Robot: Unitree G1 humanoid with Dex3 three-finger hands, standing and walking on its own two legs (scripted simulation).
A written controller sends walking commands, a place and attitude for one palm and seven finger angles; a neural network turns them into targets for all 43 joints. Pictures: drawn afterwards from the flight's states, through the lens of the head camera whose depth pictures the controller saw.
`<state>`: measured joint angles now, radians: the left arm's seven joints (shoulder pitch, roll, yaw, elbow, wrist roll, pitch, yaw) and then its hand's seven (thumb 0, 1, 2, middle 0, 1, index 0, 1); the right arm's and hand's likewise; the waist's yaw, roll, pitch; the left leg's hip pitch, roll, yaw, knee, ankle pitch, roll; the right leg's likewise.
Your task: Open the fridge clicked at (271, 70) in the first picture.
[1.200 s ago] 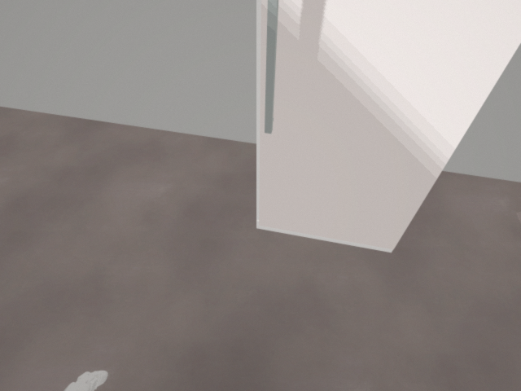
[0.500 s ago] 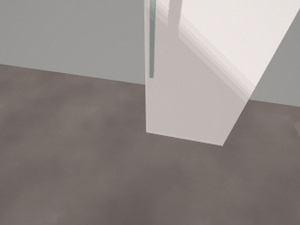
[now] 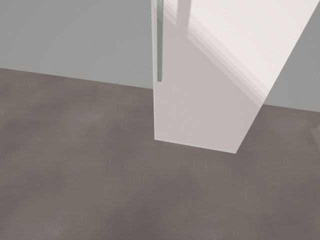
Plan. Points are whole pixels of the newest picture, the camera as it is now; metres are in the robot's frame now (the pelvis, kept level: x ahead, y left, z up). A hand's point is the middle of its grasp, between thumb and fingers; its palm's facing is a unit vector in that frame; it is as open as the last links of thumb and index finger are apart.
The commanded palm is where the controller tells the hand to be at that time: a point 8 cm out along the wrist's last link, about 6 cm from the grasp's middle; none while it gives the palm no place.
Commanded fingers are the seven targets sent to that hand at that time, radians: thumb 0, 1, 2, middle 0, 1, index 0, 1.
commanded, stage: look at it before walking up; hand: left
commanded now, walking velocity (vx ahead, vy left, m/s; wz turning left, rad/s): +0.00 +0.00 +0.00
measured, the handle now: (161, 33) +0.88 +0.05 +0.11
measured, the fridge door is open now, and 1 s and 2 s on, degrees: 0 0 0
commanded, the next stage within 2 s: turn to face it in 0.24 s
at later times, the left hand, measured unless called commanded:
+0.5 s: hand out of the picture +0.08 +0.25 -0.15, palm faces -0.04 -0.94 -0.34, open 7.4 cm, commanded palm none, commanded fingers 0.00 0.90 0.90 -0.20 -0.30 -0.20 -0.30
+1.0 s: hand out of the picture +0.05 +0.19 -0.18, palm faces -0.06 -0.98 -0.18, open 7.4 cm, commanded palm none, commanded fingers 0.00 0.90 0.90 -0.20 -0.30 -0.20 -0.30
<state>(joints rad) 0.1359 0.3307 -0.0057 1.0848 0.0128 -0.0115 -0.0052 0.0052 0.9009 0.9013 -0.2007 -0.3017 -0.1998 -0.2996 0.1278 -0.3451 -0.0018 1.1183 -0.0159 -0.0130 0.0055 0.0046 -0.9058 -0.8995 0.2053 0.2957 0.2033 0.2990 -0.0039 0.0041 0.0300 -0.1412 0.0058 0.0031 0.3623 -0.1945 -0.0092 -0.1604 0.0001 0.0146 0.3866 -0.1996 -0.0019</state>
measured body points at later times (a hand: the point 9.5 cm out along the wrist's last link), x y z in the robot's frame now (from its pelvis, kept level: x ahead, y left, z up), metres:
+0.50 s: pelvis +0.01 +0.00 +0.00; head +0.02 +0.00 +0.45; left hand +0.09 +0.30 -0.13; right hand +0.09 -0.30 -0.13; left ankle +0.00 +0.13 -0.75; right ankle +0.01 -0.12 -0.75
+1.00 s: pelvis +0.03 +0.01 -0.01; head +0.04 +0.01 +0.44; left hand +0.06 +0.24 -0.17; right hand +0.00 -0.24 -0.17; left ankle +0.00 +0.12 -0.73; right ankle +0.01 -0.12 -0.75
